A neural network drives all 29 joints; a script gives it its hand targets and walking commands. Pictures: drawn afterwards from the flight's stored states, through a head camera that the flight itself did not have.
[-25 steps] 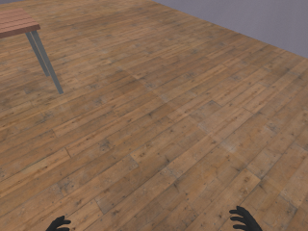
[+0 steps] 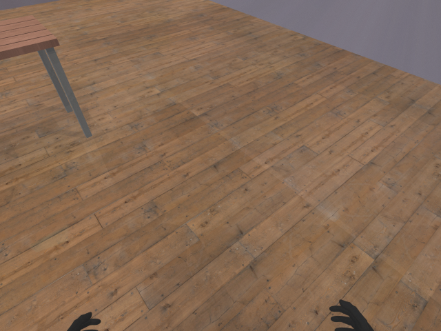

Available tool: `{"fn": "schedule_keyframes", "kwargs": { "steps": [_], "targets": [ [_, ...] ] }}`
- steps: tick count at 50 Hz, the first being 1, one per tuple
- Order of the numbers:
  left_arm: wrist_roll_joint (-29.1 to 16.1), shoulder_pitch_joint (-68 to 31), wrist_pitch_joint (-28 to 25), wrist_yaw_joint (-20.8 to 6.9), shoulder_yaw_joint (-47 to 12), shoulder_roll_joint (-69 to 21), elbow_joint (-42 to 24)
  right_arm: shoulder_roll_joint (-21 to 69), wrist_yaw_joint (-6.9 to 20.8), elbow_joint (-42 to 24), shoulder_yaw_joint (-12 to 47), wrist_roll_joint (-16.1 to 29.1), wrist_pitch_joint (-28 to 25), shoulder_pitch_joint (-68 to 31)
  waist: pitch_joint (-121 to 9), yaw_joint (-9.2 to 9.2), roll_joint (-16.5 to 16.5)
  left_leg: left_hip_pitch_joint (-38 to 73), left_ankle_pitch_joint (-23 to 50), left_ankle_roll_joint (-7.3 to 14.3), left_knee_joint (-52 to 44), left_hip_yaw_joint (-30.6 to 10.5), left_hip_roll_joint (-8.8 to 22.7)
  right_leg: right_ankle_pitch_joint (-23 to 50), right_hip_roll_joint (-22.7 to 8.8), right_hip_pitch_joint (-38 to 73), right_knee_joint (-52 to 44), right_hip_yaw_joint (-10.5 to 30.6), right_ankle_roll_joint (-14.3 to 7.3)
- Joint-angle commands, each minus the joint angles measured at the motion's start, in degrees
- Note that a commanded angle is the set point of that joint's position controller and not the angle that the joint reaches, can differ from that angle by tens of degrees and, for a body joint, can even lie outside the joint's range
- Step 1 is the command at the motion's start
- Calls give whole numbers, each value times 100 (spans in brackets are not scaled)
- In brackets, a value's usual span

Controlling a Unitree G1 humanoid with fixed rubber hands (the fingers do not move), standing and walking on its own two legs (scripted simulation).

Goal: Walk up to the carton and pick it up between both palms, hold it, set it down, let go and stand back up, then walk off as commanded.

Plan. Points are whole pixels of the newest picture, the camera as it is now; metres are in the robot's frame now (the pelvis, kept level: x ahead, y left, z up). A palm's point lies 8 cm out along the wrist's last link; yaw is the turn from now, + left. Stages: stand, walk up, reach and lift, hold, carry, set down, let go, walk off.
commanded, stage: stand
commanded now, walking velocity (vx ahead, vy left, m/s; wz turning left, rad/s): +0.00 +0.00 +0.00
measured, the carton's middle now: out of the picture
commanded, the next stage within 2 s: none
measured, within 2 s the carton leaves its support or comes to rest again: neither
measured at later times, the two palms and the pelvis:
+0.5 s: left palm out of the picture +0.12 +0.29 -0.08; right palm out of the picture +0.13 -0.25 -0.09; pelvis +0.00 +0.00 +0.00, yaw +0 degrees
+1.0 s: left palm out of the picture +0.11 +0.29 -0.08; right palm out of the picture +0.13 -0.25 -0.09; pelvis +0.00 +0.00 +0.00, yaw +0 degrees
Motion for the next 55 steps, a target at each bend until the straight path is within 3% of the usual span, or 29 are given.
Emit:
{"fn": "schedule_keyframes", "kwargs": {
  "steps": [1,5,8,9,11,12,13,14,17,18,19,21,22,25,26,27,30,31,35,36,39,40,41,42,46,47,49,50,55],
  "targets": [
    [22,-477,-159,-1,327,1088,134,-1480,-26,97,-362,129,-244,-488,-85,26,491,209,796,186,-1241,-597,610,653,-593,65,-761,638,-340],
    [50,-510,-158,6,362,1216,131,-1492,-8,36,-378,120,-249,-489,-163,-30,300,242,747,179,-1300,-624,580,591,-567,109,-776,573,-268],
    [38,-504,-151,7,325,1163,154,-1533,-19,114,-392,111,-198,-566,-108,-36,520,102,404,171,-1375,-642,614,624,-581,169,-853,568,-275],
    [18,-412,-136,9,336,1166,192,-1593,-31,86,-408,103,-216,-557,190,43,313,-54,424,203,-1356,-620,578,664,-613,30,-884,576,-252],
    [53,-459,-170,-3,334,1144,132,-1567,-18,107,-421,78,-202,-549,165,72,319,-75,304,191,-1436,-645,571,569,-608,146,-840,589,-277],
    [-5,-406,-156,-22,316,1143,191,-1570,-33,142,-402,96,-200,-452,-68,-20,231,112,209,197,-1488,-680,604,420,-524,161,-801,521,-242],
    [18,-417,-172,-12,342,1165,201,-1589,-16,152,-351,86,-205,-432,-2,64,553,12,291,163,-1438,-604,556,365,-561,141,-889,639,-269],
    [-2,-486,-140,-28,290,1045,241,-1526,-11,138,-342,99,-227,-411,16,-34,500,84,230,183,-1397,-597,641,367,-601,118,-949,693,-303],
    [-11,-282,-155,-33,310,1119,249,-1518,-5,137,-351,99,-213,-478,49,106,401,-22,372,227,-1472,-687,646,501,-568,237,-874,613,-259],
    [35,-618,-158,-43,300,1155,252,-1493,-36,199,-355,100,-217,-427,16,-112,478,66,514,179,-1438,-546,547,608,-631,205,-911,677,-265],
    [32,-505,-143,-35,307,1100,209,-1581,-51,178,-406,95,-217,-523,-118,35,146,202,548,220,-1380,-676,609,594,-580,172,-905,576,-282],
    [38,-522,-140,-26,298,1082,189,-1607,-31,116,-410,120,-218,-611,-194,3,423,149,653,190,-1347,-612,613,816,-581,270,-923,529,-256],
    [24,-514,-160,-40,324,1102,219,-1564,-32,169,-393,95,-228,-493,-105,-8,224,57,605,197,-1445,-719,587,762,-595,341,-898,564,-269],
    [29,-461,-153,-28,307,1052,224,-1600,-7,223,-386,101,-209,-476,-18,60,407,96,721,144,-1389,-561,541,725,-609,203,-958,582,-228],
    [57,-565,-138,-22,336,1172,261,-1563,-29,253,-363,101,-204,-472,-52,-47,271,156,589,142,-1400,-597,590,688,-601,238,-977,586,-242],
    [18,-451,-139,-29,333,1121,274,-1518,-19,181,-370,92,-239,-503,-11,36,420,113,654,153,-1391,-552,593,744,-628,306,-960,610,-227],
    [16,-482,-173,12,352,1236,275,-1515,-35,217,-339,120,-198,-433,2,-87,454,90,525,184,-1473,-624,605,738,-648,208,-950,649,-274],
    [-12,-432,-153,-9,352,1186,319,-1531,-20,226,-363,63,-209,-543,-47,76,324,130,633,206,-1444,-639,624,580,-621,288,-896,549,-235],
    [27,-460,-167,-9,334,1120,288,-1520,-30,221,-393,55,-252,-493,-149,38,315,175,898,177,-1436,-655,616,827,-597,372,-846,501,-215],
    [46,-491,-147,7,331,1196,380,-1603,-21,264,-400,107,-252,-309,-11,-84,367,211,918,168,-1440,-661,600,874,-633,264,-888,578,-272],
    [-24,-437,-135,8,301,1061,294,-1587,-28,248,-380,131,-202,-418,-231,61,443,331,1137,169,-1405,-569,570,979,-652,374,-848,574,-251],
    [3,-512,-143,-3,288,1091,350,-1484,-35,246,-326,100,-222,-324,-123,-56,457,269,1115,132,-1430,-577,607,956,-619,366,-839,562,-240],
    [20,-437,-126,5,344,1115,378,-1465,-39,301,-314,74,-238,-394,-56,66,293,275,995,184,-1407,-733,657,759,-617,309,-910,577,-275],
    [22,-535,-98,-5,297,1102,376,-1587,-56,299,-399,77,-219,-449,71,-49,392,269,811,182,-1427,-619,636,748,-629,167,-943,559,-256],
    [5,-405,-117,-41,260,1056,367,-1628,-46,260,-397,134,-182,-539,144,55,395,59,496,176,-1530,-673,647,545,-560,194,-1021,539,-269],
    [-1,-401,-107,-21,276,1029,390,-1612,-55,259,-396,108,-192,-641,104,63,624,4,393,172,-1588,-673,611,574,-626,234,-1044,611,-271],
    [85,-576,-129,-40,314,1128,359,-1511,-59,285,-366,85,-202,-436,44,-57,398,39,368,116,-1617,-670,581,525,-582,338,-1001,548,-232],
    [29,-553,-128,-38,301,1076,344,-1579,-26,322,-388,76,-212,-490,247,25,276,27,431,147,-1551,-608,605,617,-580,152,-1038,604,-242],
    [28,-475,-135,-38,273,1049,380,-1602,-19,361,-384,75,-177,-435,71,39,333,62,558,158,-1512,-626,578,727,-632,360,-1032,607,-270]
  ]
}}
